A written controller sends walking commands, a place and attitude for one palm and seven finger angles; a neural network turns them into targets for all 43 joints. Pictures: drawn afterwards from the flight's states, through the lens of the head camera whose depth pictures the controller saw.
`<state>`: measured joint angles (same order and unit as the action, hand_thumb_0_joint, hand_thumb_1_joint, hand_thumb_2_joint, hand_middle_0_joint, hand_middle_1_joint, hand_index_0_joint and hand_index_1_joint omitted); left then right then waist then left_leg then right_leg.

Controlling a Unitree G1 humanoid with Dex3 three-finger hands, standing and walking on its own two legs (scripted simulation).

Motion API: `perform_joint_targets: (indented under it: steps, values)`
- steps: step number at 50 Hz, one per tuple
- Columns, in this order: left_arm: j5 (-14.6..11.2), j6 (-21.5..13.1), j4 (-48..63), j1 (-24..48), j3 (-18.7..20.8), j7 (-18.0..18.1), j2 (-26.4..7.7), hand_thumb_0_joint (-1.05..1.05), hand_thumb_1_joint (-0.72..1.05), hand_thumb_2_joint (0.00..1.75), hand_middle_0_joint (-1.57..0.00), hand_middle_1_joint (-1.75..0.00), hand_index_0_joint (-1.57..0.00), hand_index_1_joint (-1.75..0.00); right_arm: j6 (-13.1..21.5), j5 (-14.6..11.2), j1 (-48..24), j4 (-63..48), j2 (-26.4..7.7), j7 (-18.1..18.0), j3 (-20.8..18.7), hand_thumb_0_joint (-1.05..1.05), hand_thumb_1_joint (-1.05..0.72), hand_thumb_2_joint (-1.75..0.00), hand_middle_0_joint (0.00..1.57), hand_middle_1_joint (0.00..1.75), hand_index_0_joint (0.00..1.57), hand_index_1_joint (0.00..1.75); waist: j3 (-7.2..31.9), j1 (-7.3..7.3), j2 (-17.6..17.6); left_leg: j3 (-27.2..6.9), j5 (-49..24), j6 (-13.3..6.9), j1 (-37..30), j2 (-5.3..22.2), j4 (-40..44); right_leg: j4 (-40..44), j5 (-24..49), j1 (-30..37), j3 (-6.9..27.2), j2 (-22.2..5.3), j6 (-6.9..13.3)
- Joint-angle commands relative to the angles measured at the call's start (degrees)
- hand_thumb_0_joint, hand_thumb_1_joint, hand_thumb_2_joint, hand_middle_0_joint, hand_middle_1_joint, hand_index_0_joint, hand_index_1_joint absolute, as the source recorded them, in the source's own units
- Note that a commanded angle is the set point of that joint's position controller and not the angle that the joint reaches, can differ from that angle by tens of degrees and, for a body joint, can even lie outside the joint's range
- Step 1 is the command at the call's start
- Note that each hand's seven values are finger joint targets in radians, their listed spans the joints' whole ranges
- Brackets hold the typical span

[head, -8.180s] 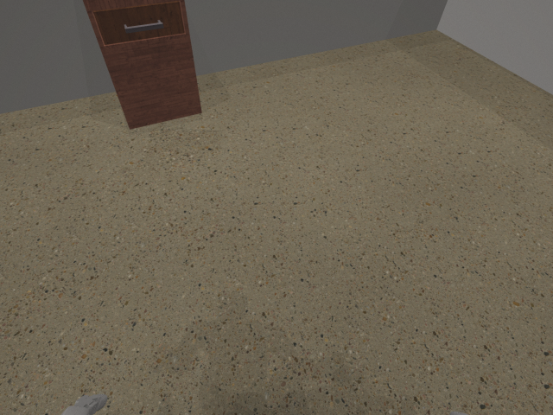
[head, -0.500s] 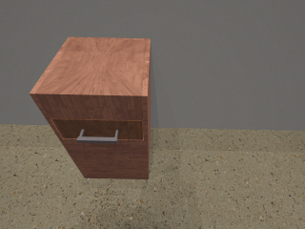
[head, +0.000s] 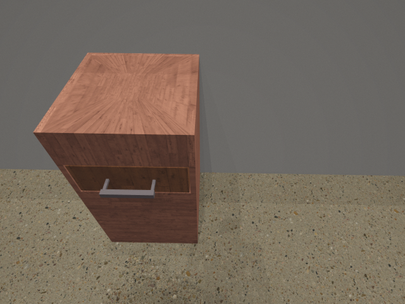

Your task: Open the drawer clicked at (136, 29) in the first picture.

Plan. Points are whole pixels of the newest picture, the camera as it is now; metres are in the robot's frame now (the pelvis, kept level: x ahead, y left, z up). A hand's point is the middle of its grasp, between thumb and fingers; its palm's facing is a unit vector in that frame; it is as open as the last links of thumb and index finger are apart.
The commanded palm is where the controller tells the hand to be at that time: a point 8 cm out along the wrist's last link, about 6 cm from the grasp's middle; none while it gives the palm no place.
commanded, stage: look again from close up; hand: left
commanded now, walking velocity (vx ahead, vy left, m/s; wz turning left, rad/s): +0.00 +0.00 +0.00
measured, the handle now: (128, 188) +0.49 +0.28 -0.21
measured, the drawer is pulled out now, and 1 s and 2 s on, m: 0.00 0.00 0.00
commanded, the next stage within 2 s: shuffle to correct the standing spot in 0.46 s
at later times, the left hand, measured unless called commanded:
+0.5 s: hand out of the picture -0.02 +0.15 -0.17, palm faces +0.05 -0.98 -0.19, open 7.3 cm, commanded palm none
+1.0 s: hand out of the picture -0.05 +0.23 -0.19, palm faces +0.09 -0.96 -0.25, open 7.3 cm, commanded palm none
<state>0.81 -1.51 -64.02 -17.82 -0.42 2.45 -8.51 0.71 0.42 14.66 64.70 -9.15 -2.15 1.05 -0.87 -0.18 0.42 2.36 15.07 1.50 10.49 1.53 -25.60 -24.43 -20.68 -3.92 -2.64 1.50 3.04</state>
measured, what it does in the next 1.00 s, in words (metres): steps on the spot: left foot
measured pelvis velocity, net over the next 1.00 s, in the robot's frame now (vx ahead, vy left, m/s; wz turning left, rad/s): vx -0.02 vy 0.04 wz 0.03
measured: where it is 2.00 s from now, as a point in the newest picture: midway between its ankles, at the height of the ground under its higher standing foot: outside the picture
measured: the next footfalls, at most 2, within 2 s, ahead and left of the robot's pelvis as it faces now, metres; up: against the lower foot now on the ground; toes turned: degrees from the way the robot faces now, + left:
left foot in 1.00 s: +0.04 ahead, +0.18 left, +0.00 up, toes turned -5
right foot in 1.28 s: -0.01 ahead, -0.03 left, +0.00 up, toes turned -2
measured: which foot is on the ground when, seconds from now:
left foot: down 0.00-0.76, up 0.78-0.98, down 1.00-1.00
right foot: down 0.00-1.00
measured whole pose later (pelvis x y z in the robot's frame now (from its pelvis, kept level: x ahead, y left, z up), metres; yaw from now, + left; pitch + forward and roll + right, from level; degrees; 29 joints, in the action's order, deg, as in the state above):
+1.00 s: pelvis -0.02 +0.04 -0.01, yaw +2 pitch -1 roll +2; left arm 1.7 1.0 -60.1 -19.6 2.5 2.7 -11.1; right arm -1.5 0.6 11.2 55.9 -11.1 -0.5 -2.2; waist -3.8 -1.9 2.5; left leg 3.9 13.0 -0.4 16.7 0.4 -32.1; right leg -36.9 -25.4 -10.3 -2.8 -3.9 0.1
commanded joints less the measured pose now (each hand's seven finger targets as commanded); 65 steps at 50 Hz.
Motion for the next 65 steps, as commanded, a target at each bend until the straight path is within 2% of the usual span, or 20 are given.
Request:
perform_joint_targets:
  steps: [1, 28, 33, 35, 37, 39, 41, 43, 45, 47, 48, 49, 50, 51, 52, 53, 55, 60, 62, 65]
  values:
    - [-0.1, -0.3, 0.6, -5.4, 1.2, 0.2, -5.7, 0.00, 0.90, 0.90, -0.20, -0.30, -0.20, -0.30, 0.5, 0.2, 3.6, -1.2, -4.7, -0.3, -0.4, 0.00, -0.90, -0.90, 0.20, 0.30, 0.20, 0.30, -1.3, -0.11, 0.2, -2.6, -19.3, -3.2, -3.2, 4.2, 1.3, 3.2, 27.6, -3.6, 4.3, -7.5, -0.9]
    - [-0.2, -0.2, -0.3, -7.8, 1.3, 0.4, -4.7, 0.00, 0.90, 0.90, -0.20, -0.30, -0.20, -0.30, 0.2, 0.0, 4.8, -0.1, -3.5, -0.5, -0.2, 0.00, -0.90, -0.90, 0.20, 0.30, 0.20, 0.30, -3.3, -0.38, 1.2, -2.3, -15.7, -2.9, -2.5, 3.9, 1.6, 4.9, 28.7, -3.2, 4.4, -7.8, -1.3]
    - [-0.1, 0.2, 1.2, -8.1, 2.7, 1.1, -7.4, 0.00, 0.90, 0.90, -0.20, -0.30, -0.20, -0.30, -0.7, 0.0, 3.9, -2.5, -4.4, -0.5, -0.9, 0.00, -0.90, -0.90, 0.20, 0.30, 0.20, 0.30, -1.4, -1.32, -0.2, -1.1, -17.7, -2.2, 0.8, 3.2, -1.4, 0.9, 40.2, -0.5, 6.4, -10.9, -0.6]
    - [0.0, 0.4, 1.6, -8.7, 3.4, 1.3, -8.4, 0.00, 0.90, 0.90, -0.20, -0.30, -0.20, -0.30, -1.1, 0.0, 3.1, -4.0, -4.6, -0.4, -1.6, 0.00, -0.90, -0.90, 0.20, 0.30, 0.20, 0.30, -0.7, -1.89, 2.7, 0.1, -14.0, -1.6, 4.8, 2.3, -4.0, -0.7, 45.7, 1.7, 8.0, -13.0, 0.3]
    - [0.2, 0.8, 1.8, -9.6, 4.0, 1.5, -9.3, 0.00, 0.90, 0.90, -0.20, -0.30, -0.20, -0.30, -1.7, 0.2, 1.3, -5.5, -4.6, -0.2, -2.1, 0.00, -0.90, -0.90, 0.20, 0.30, 0.20, 0.30, -1.8, -2.78, 5.2, 1.2, -4.7, -1.1, 9.7, 1.1, -8.6, -0.9, 50.2, 3.0, 10.8, -16.6, 2.5]
    - [0.6, 1.0, 2.1, -10.3, 4.4, 1.6, -9.7, 0.00, 0.90, 0.90, -0.20, -0.30, -0.20, -0.30, -2.2, 0.3, -1.1, -7.4, -4.5, 0.0, -2.7, 0.00, -0.90, -0.90, 0.20, 0.30, 0.20, 0.30, -3.6, -3.68, 8.1, 0.8, 9.7, -0.9, 15.4, 0.5, -15.9, 0.3, 53.1, 3.0, 14.8, -21.8, 7.9]
    - [1.0, 1.2, 3.1, -8.8, 4.9, 1.7, -10.3, 0.00, 0.90, 0.90, -0.20, -0.30, -0.20, -0.30, -2.4, 0.2, -2.3, -9.0, -4.5, 0.3, -3.2, 0.00, -0.90, -0.90, 0.20, 0.30, 0.20, 0.30, -4.8, -3.32, 7.3, -1.7, 13.3, -0.9, 17.5, 0.8, -22.8, 1.2, 50.5, 0.2, 16.3, -24.5, 11.1]
    - [1.4, 1.1, 5.1, -4.9, 5.2, 1.4, -11.5, 0.00, 0.90, 0.90, -0.20, -0.30, -0.20, -0.30, -2.6, 0.1, -2.7, -9.8, -4.1, 1.0, -3.5, 0.00, -0.90, -0.90, 0.20, 0.30, 0.20, 0.30, -5.1, -1.89, 7.2, -2.6, 13.0, -0.7, 15.8, 0.8, -21.9, 0.4, 47.9, -3.1, 12.9, -22.9, 10.1]
    - [1.3, 1.2, 6.4, -2.8, 5.3, 1.0, -12.7, 0.00, 0.90, 0.90, -0.20, -0.30, -0.20, -0.30, -2.6, 0.0, -1.7, -10.1, -4.1, 1.4, -3.6, 0.00, -0.90, -0.90, 0.20, 0.30, 0.20, 0.30, -3.7, -0.90, 7.1, 0.1, 7.8, -0.5, 10.7, -0.8, -15.5, -1.6, 45.6, -5.6, 10.1, -20.6, 7.8]
    - [0.9, 1.4, 7.2, -0.5, 5.5, 0.8, -13.7, 0.00, 0.90, 0.90, -0.20, -0.30, -0.20, -0.30, -2.4, 0.2, 3.1, -9.1, -4.5, 1.5, -3.8, 0.00, -0.90, -0.90, 0.20, 0.30, 0.20, 0.30, -1.4, 1.59, 6.7, 3.4, -1.2, -0.7, 0.3, -2.8, -5.7, -6.4, 40.3, -10.6, 7.6, -18.1, 5.1]
    - [0.7, 1.6, 7.6, -0.2, 5.3, 0.6, -13.0, 0.00, 0.90, 0.90, -0.20, -0.30, -0.20, -0.30, -2.0, 0.5, 5.8, -8.6, -5.3, 1.4, -3.9, 0.00, -0.90, -0.90, 0.20, 0.30, 0.20, 0.30, 0.0, 2.65, 5.0, 3.6, -8.0, -1.3, -5.5, -2.0, -1.6, -11.2, 34.5, -13.7, 5.6, -15.0, 3.6]
    - [0.5, 2.0, 8.4, -1.2, 4.9, 0.3, -10.2, 0.00, 0.90, 0.90, -0.20, -0.30, -0.20, -0.30, -1.4, 1.0, 7.4, -8.7, -8.4, 1.3, -4.4, 0.00, -0.90, -0.90, 0.20, 0.30, 0.20, 0.30, 1.5, 2.60, -3.4, -6.0, -16.4, -5.2, -8.8, 6.1, 1.3, -19.3, 17.6, -18.9, 1.8, -8.8, 0.6]
    - [0.3, 2.3, 9.2, -2.3, 4.0, 0.1, -6.3, 0.00, 0.90, 0.90, -0.20, -0.30, -0.20, -0.30, -1.3, 1.0, 8.0, -9.4, -11.9, 1.3, -4.9, 0.00, -0.90, -0.90, 0.20, 0.30, 0.20, 0.30, 2.7, 1.55, -14.2, -17.8, -21.6, -11.3, -5.3, 16.3, 7.8, -29.9, -13.5, -20.8, -1.6, -2.9, -2.1]
    - [0.6, 2.5, 9.1, -3.1, 3.5, 0.3, -5.4, 0.00, 0.90, 0.90, -0.20, -0.30, -0.20, -0.30, -1.3, 0.7, 6.3, -10.3, -11.1, 1.2, -4.5, 0.00, -0.90, -0.90, 0.20, 0.30, 0.20, 0.30, 1.6, 1.11, -8.8, -19.7, -8.7, -14.2, 1.7, 17.7, 10.5, -35.0, -16.3, -18.9, 1.9, -3.4, -1.4]
    - [0.6, 2.6, 7.7, -3.1, 3.2, 0.2, -4.6, 0.00, 0.90, 0.90, -0.20, -0.30, -0.20, -0.30, -0.9, 1.0, 2.9, -10.5, -10.4, 1.0, -3.9, 0.00, -0.90, -0.90, 0.20, 0.30, 0.20, 0.30, 1.4, 0.05, -10.3, -21.5, 6.5, -14.0, 5.0, 16.8, 14.0, -36.4, -13.4, -19.1, 3.4, -4.3, -1.2]
    - [0.8, 2.4, 6.9, -2.9, 3.1, -0.2, -5.3, 0.00, 0.90, 0.90, -0.20, -0.30, -0.20, -0.30, -0.7, 1.1, -0.5, -11.1, -9.4, 1.0, -3.6, 0.00, -0.90, -0.90, 0.20, 0.30, 0.20, 0.30, -1.5, -0.69, -9.2, -20.9, 14.5, -13.5, 9.2, 15.7, 15.8, -36.0, -10.0, -18.5, 3.7, -5.6, -0.9]
    - [1.0, 2.1, 5.4, -4.4, 2.4, -0.9, -3.9, 0.00, 0.90, 0.90, -0.20, -0.30, -0.20, -0.30, -0.3, 1.3, -1.8, -10.5, -7.7, 1.1, -2.8, 0.00, -0.90, -0.90, 0.20, 0.30, 0.20, 0.30, -2.7, -1.32, -6.1, -16.6, 11.8, -11.7, 11.1, 13.5, 16.1, -29.6, -7.1, -15.4, 2.7, -5.9, -1.4]
    - [0.9, 2.0, 5.1, -4.4, 1.8, -1.2, -3.2, 0.00, 0.90, 0.90, -0.20, -0.30, -0.20, -0.30, -0.6, 1.4, 2.3, -7.5, -8.4, 0.8, -3.6, 0.00, -0.90, -0.90, 0.20, 0.30, 0.20, 0.30, -1.5, 0.43, -3.7, -14.6, 11.2, -10.9, 6.1, 13.0, 14.3, -13.8, -5.9, -12.6, 1.0, -3.6, -1.5]
    - [0.9, 1.6, 4.5, -5.7, 1.9, -1.3, -3.5, 0.00, 0.90, 0.90, -0.20, -0.30, -0.20, -0.30, -0.6, 1.1, 2.6, -6.8, -8.4, 0.6, -3.5, 0.00, -0.90, -0.90, 0.20, 0.30, 0.20, 0.30, -1.2, -0.39, -2.3, -12.1, 7.2, -9.0, 6.2, 11.3, 10.4, -2.5, 1.2, -8.2, 1.1, -3.3, -1.5]
    - [0.4, 0.3, 3.4, -6.0, 1.7, -0.9, -5.7, 0.00, 0.90, 0.90, -0.20, -0.30, -0.20, -0.30, 0.0, 0.3, 2.2, -6.0, -4.4, 0.7, -2.2, 0.00, -0.90, -0.90, 0.20, 0.30, 0.20, 0.30, -0.8, 0.15, 3.0, -3.0, -2.0, -3.7, 4.5, 3.8, 2.5, 5.6, 9.3, -6.7, 8.7, -8.7, 0.3]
